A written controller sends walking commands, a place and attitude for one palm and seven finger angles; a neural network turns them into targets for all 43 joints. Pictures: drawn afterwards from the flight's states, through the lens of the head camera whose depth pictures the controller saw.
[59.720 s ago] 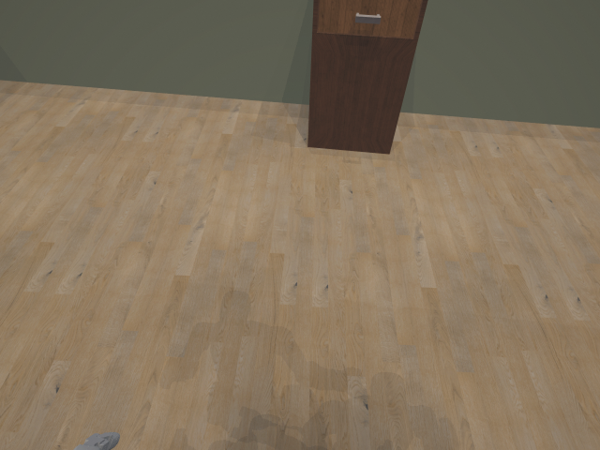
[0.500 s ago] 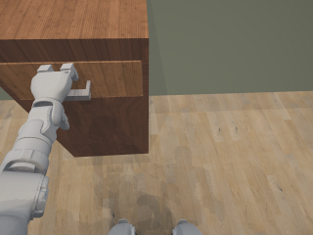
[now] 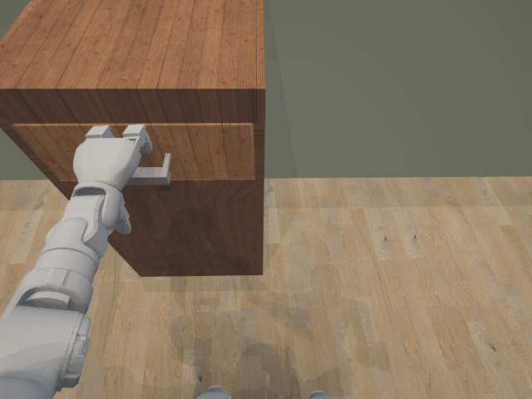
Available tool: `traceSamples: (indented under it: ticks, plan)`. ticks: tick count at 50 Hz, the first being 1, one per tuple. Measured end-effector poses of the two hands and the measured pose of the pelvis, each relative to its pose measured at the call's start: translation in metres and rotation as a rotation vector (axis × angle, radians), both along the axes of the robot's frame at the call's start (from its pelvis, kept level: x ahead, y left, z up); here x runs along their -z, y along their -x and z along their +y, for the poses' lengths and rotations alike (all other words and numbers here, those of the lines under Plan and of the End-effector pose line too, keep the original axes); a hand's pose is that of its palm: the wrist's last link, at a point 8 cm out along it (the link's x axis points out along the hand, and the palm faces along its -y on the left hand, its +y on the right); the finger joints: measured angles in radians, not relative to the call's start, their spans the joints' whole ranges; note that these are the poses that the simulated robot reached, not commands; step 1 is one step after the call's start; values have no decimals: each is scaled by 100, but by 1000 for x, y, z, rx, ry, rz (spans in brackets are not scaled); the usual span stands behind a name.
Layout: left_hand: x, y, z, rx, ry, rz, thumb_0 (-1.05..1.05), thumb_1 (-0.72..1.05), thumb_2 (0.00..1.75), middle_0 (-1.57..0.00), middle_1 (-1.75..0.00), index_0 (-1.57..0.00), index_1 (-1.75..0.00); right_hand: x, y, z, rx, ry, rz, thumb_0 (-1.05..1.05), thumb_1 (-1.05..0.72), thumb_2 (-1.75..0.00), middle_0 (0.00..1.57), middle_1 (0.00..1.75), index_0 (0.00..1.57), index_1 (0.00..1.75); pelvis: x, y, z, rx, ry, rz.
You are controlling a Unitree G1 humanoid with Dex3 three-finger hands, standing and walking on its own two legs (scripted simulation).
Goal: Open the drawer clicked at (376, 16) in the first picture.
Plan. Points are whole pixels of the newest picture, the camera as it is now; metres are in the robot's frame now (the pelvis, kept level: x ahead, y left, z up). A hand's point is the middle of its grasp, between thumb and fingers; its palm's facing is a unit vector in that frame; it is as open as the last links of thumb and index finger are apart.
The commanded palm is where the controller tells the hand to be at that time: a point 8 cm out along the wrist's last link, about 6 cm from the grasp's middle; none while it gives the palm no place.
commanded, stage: re-aim the fingers above the handle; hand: left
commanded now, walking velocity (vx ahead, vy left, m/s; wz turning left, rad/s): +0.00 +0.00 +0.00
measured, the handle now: (143, 167) +0.53 +0.23 -0.03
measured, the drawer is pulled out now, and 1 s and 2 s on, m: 0.00 0.00 0.00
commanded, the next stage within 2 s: lower the fingers behind the handle in 1.92 s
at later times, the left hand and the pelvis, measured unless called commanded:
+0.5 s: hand (119, 178) +0.46 +0.24 +0.03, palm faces -0.04 -0.01 -1.00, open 13.8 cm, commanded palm +0.44 +0.24 +0.08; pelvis -0.01 +0.00 +0.00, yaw -1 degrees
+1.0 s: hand (132, 174) +0.47 +0.23 +0.02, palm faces -0.05 -0.04 -1.00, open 13.8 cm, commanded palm +0.45 +0.23 +0.08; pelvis -0.01 +0.01 +0.00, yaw -1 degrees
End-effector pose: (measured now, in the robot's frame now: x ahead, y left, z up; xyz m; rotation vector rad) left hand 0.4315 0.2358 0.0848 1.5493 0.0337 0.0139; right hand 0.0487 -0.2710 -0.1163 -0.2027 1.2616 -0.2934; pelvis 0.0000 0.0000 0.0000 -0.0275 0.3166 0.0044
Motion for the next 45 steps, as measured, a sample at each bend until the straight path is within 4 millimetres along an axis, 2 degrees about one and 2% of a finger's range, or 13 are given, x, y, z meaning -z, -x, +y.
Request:
traceSamples:
  ticks: [7, 16, 22, 29, 45]
  plan:
    - [-4, -5, 4, -46, -16, 13, 0, -49, 30, -32, -120, -32, -120, 1, 13, -1, 19, -4, 18, 0, -90, -90, 20, 30, 20, 30, 0, 3, -2, 3, -1, 0]
    - [-6, -8, -7, 3, 7, 29, 0, -49, 30, -32, -120, -32, -120, -1, 36, -4, 49, 10, 52, 0, -90, -90, 20, 30, 20, 30, -1, 5, -3, 13, -3, -1]
    - [-1, -7, 0, -19, -8, 26, 0, -49, 30, -32, -120, -32, -120, 0, 46, -5, 59, 14, 69, 0, -90, -90, 20, 30, 20, 30, 1, 8, -2, 17, -4, 6]
    - [-1, -5, 11, -39, -15, 36, 0, -49, 30, -32, -120, -32, -120, -1, 49, -5, 58, 24, 74, 0, -90, -90, 20, 30, 20, 30, 1, 10, -1, 13, 0, 7]
    - [5, -20, 9, -14, -2, 32, 0, -49, 30, -32, -120, -32, -120, -2, 45, 3, 43, 36, 72, 0, -90, -90, 20, 30, 20, 30, 5, 10, 7, 8, 9, 36]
